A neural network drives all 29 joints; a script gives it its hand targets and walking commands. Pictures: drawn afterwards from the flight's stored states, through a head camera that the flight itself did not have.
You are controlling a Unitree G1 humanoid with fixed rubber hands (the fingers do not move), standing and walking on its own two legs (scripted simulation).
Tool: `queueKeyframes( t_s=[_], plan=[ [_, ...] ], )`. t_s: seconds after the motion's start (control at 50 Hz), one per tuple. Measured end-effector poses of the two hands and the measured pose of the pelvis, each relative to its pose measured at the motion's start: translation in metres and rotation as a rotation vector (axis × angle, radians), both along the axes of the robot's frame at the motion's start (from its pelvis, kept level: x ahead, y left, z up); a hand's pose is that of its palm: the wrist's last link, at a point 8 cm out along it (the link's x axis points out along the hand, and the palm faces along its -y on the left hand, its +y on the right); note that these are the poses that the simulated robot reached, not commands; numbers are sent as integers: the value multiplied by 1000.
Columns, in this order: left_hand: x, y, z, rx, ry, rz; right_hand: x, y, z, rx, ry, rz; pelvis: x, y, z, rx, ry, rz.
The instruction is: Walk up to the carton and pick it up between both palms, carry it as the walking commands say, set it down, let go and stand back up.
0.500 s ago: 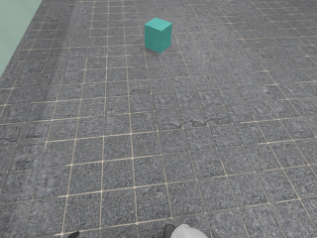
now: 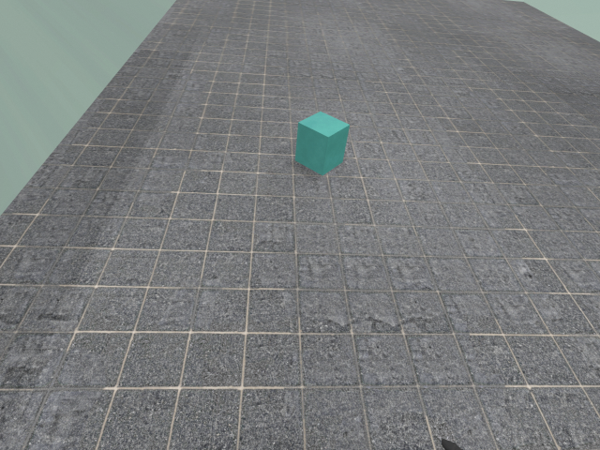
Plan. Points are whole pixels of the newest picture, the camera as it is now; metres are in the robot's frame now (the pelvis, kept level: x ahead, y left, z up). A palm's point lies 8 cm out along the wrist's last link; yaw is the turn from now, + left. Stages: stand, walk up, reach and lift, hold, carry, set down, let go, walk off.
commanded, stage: walk up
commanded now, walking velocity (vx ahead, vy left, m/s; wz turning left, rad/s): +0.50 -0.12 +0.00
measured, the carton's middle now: (321, 143) +1.88 -0.16 -0.63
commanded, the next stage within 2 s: none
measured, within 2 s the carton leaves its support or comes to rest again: neither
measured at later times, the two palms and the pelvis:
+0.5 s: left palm out of the picture +0.10 +0.11 -0.11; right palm (484, 375) +0.30 -0.32 -0.13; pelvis +0.20 -0.08 +0.01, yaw +1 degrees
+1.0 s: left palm (205, 238) +0.57 +0.20 -0.10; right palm (443, 346) +0.36 -0.27 -0.13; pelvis +0.44 -0.05 +0.01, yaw -1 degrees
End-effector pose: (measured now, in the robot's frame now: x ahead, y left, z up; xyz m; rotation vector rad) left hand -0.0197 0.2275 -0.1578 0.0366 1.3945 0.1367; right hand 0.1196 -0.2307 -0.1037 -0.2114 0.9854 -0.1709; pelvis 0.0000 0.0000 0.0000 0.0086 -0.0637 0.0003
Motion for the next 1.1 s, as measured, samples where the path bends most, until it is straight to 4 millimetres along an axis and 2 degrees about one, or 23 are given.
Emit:
queueKeyframes(
  t_s=[0.1,0.18,0.24,0.28,0.32,0.38,0.48,0.56,0.62,0.66,0.7,0.76,0.84,0.9,0.96,1.0,1.06,1.1],
  plan=[
    [77,-2,36,70,-130,-35,-27,-14,-17,64,182,-21,33,-16,15,-9,12,3],
    [129,-14,50,137,-193,-63,-46,-32,-38,136,326,-53,67,-40,12,4,17,-8],
    [151,-29,41,189,-192,-64,-43,-54,-60,169,392,-68,95,-65,-4,26,30,-3],
    [154,-45,37,194,-175,-29,-29,-70,-67,162,421,-47,112,-73,-9,4,38,18],
    [148,-63,36,180,-135,10,-3,-84,-67,145,417,-17,129,-77,-7,-9,43,33],
    [133,-88,38,143,-47,51,54,-98,-58,119,341,14,153,-78,1,-12,42,28],
    [121,-115,43,68,89,118,164,-94,-29,103,174,63,195,-80,13,-4,43,13],
    [135,-122,42,18,148,151,247,-74,-6,98,85,124,231,-76,17,-1,46,17],
    [158,-116,33,-11,179,166,302,-54,2,81,42,170,264,-66,13,-3,56,23],
    [180,-105,23,-22,193,160,334,-42,-1,64,13,179,287,-55,4,-8,64,19],
    [207,-89,13,-23,196,132,355,-33,-7,51,-9,161,306,-45,-3,3,67,15],
    [270,-58,10,17,142,55,354,-28,-14,61,24,105,329,-38,-3,20,62,-2],
    [378,-21,20,99,-7,-48,315,-29,-23,82,172,-3,362,-36,5,38,58,-7],
    [462,-8,34,147,-126,-111,279,-32,-26,100,301,-92,389,-38,10,42,59,-7],
    [540,-12,50,169,-231,-163,250,-35,-28,121,431,-161,417,-43,13,46,57,-14],
    [586,-23,59,170,-291,-196,241,-37,-29,140,497,-195,438,-48,12,50,56,-21],
    [645,-46,65,168,-357,-239,244,-43,-37,175,557,-230,472,-60,7,53,54,-27],
    [672,-61,63,166,-385,-245,260,-49,-45,190,576,-225,494,-69,1,29,55,-21]
  ],
)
